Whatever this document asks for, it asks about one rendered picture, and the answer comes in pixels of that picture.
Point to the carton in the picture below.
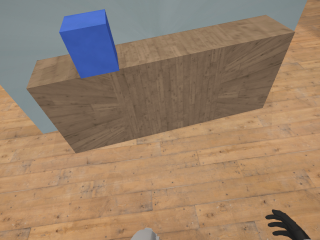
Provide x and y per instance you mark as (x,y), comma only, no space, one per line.
(89,41)

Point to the pedestal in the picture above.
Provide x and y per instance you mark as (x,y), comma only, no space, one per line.
(164,83)

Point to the robot left thigh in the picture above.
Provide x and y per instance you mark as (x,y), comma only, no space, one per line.
(145,234)

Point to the right robot hand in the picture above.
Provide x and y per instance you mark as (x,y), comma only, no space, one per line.
(293,231)

